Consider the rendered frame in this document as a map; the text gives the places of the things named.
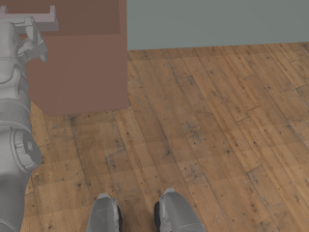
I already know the robot left hand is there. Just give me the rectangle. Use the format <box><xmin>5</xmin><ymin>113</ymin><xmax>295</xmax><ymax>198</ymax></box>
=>
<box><xmin>0</xmin><ymin>14</ymin><xmax>48</xmax><ymax>69</ymax></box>

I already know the drawer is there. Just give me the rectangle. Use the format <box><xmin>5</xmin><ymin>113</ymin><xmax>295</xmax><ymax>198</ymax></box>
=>
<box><xmin>0</xmin><ymin>0</ymin><xmax>121</xmax><ymax>38</ymax></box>

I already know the robot right thigh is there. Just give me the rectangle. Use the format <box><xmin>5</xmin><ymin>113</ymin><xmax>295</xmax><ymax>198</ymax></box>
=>
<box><xmin>159</xmin><ymin>191</ymin><xmax>207</xmax><ymax>232</ymax></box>

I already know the left robot forearm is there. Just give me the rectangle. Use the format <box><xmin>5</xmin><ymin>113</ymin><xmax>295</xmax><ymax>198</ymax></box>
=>
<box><xmin>0</xmin><ymin>57</ymin><xmax>32</xmax><ymax>134</ymax></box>

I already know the handle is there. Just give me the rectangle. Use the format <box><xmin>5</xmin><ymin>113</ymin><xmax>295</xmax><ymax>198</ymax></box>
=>
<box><xmin>0</xmin><ymin>5</ymin><xmax>59</xmax><ymax>32</ymax></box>

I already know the robot left upper arm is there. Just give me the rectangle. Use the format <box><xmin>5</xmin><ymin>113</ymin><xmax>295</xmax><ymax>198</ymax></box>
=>
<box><xmin>0</xmin><ymin>129</ymin><xmax>42</xmax><ymax>232</ymax></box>

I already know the cabinet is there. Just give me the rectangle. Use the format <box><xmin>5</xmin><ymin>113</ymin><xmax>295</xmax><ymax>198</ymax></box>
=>
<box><xmin>21</xmin><ymin>0</ymin><xmax>128</xmax><ymax>117</ymax></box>

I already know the robot right shin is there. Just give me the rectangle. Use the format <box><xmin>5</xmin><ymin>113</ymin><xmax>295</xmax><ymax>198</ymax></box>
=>
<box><xmin>159</xmin><ymin>188</ymin><xmax>175</xmax><ymax>232</ymax></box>

